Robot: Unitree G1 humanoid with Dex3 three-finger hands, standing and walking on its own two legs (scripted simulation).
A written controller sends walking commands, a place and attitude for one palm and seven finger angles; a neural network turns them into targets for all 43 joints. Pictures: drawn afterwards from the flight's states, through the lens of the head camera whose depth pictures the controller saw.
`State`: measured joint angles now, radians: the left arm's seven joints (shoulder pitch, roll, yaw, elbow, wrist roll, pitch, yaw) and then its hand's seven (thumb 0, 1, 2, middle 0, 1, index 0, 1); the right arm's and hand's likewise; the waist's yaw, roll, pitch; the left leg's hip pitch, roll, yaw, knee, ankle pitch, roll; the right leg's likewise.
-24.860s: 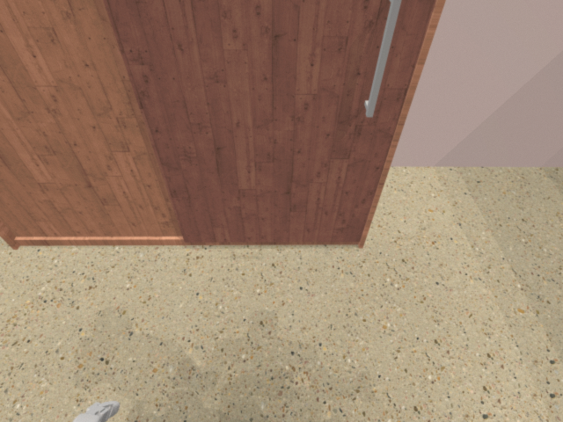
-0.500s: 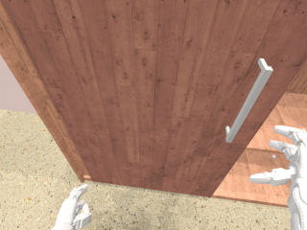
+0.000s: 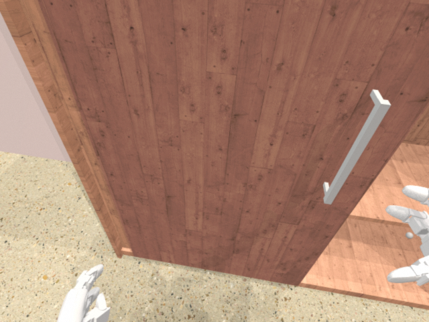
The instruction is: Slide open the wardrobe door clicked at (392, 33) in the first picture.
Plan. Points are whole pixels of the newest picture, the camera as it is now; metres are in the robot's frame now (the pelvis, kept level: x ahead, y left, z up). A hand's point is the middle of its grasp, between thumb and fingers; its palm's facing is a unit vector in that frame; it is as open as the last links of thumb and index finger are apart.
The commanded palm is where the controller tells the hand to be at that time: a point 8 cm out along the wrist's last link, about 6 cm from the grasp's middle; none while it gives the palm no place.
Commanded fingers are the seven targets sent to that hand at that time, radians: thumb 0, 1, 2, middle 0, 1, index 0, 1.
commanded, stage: draw the hand back to the body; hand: right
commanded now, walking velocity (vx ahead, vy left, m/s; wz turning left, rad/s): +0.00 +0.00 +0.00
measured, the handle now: (348, 154) +0.45 -0.28 +0.10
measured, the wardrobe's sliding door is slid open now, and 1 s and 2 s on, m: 0.66 0.66 0.66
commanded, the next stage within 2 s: step back with the hand held close in 1.20 s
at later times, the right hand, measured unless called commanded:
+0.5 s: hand out of the picture +0.21 -0.30 +0.14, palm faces +0.49 +0.82 -0.29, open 12.0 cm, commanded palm +0.16 -0.33 +0.16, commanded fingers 0.00 -0.36 -0.64 0.22 0.62 0.22 0.62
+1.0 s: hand (421, 248) +0.19 -0.26 +0.17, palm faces +0.47 +0.81 -0.36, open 7.6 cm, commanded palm +0.15 -0.29 +0.18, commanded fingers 0.00 -0.90 -0.90 0.20 0.30 0.20 0.30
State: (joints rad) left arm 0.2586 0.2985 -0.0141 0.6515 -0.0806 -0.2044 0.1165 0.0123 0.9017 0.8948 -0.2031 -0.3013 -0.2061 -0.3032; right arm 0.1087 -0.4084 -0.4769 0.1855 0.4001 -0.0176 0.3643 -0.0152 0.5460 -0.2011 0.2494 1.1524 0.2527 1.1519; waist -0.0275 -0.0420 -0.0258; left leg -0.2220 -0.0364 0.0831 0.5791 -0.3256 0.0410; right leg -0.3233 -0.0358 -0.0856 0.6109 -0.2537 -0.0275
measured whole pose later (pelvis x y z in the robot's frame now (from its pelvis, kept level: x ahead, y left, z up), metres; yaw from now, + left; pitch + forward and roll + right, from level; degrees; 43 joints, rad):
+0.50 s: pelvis +0.01 -0.03 +0.02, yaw +0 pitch -6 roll +1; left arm 0.19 0.22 -0.04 0.69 0.00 -0.18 0.07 0.01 0.90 0.89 -0.21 -0.30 -0.21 -0.30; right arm 0.35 -0.32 -0.29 -0.23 0.08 -0.09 -0.14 -0.01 -0.01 -0.47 0.23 0.82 0.24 0.82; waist -0.08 -0.04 0.05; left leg -0.01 0.00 0.07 0.33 -0.21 0.01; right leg -0.11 0.02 -0.10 0.37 -0.15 -0.06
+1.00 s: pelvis +0.02 +0.00 +0.02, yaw +0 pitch -7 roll +0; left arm 0.20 0.24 0.00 0.68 0.00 -0.13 0.07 0.01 0.90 0.89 -0.20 -0.30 -0.21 -0.30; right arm 0.49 -0.34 -0.31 -0.36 0.09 -0.10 -0.13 0.01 -0.82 -0.87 0.21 0.35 0.21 0.35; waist -0.07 -0.06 0.05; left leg 0.03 -0.05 0.07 0.31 -0.22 0.05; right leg -0.09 -0.02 -0.09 0.37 -0.17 -0.02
